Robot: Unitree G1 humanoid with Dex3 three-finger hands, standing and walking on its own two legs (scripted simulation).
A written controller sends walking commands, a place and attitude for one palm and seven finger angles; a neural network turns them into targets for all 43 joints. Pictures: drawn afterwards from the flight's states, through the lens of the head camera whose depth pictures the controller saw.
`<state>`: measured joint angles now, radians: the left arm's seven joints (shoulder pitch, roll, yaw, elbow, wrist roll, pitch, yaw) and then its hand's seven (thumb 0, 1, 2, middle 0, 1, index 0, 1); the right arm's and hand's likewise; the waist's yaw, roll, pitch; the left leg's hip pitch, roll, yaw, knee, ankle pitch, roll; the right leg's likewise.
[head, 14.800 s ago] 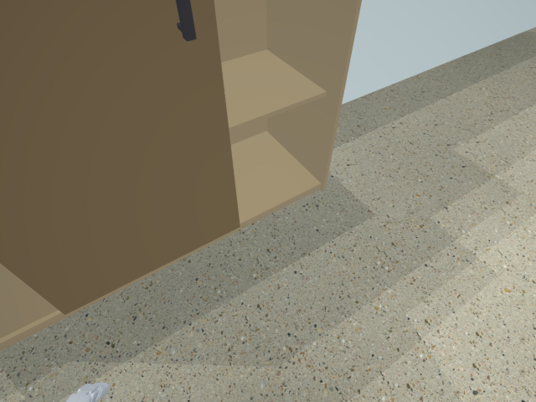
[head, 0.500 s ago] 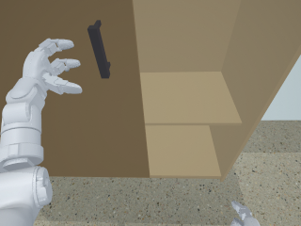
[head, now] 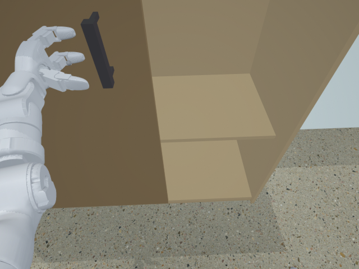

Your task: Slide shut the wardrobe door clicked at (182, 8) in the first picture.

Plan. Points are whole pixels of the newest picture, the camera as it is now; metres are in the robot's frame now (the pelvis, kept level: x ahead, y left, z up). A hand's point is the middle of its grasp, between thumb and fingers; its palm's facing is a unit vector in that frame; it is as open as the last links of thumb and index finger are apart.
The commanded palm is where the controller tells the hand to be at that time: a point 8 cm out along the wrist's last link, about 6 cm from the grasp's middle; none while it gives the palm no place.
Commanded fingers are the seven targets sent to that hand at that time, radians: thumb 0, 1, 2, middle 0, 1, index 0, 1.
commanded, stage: move the hooked fingers beside the handle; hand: left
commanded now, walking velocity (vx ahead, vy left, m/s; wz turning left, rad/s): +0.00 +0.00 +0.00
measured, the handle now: (101, 51) +0.53 +0.17 +0.22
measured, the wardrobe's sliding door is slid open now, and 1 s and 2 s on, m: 0.48 0.48 0.48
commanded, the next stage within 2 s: feel for the door with the fingertips in 0.76 s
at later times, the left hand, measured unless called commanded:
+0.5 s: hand (76, 62) +0.48 +0.21 +0.23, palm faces +0.04 -1.00 +0.00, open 14.0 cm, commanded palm +0.46 +0.27 +0.23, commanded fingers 0.00 -0.50 0.30 -0.30 -1.20 -0.30 -1.20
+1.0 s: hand (77, 62) +0.49 +0.21 +0.23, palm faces +0.03 -1.00 -0.01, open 13.9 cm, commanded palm +0.46 +0.25 +0.22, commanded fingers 0.00 -0.50 0.30 -0.30 -1.20 -0.30 -1.20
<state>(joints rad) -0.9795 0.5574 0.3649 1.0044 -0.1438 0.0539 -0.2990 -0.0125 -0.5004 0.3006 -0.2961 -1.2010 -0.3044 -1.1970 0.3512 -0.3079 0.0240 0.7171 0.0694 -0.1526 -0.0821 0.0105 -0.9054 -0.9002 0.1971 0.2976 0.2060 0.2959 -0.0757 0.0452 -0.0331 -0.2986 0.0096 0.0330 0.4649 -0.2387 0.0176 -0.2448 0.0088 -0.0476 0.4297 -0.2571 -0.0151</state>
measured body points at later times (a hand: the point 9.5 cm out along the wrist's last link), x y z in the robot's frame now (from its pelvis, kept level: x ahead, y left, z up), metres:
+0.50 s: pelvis +0.01 +0.01 +0.00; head +0.04 +0.00 +0.45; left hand +0.48 +0.26 +0.23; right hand +0.07 -0.26 -0.12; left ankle +0.00 +0.11 -0.74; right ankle -0.03 -0.11 -0.74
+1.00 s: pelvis +0.01 +0.01 +0.00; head +0.04 +0.00 +0.45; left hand +0.48 +0.26 +0.23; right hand +0.05 -0.27 -0.12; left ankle +0.00 +0.11 -0.74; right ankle -0.03 -0.11 -0.74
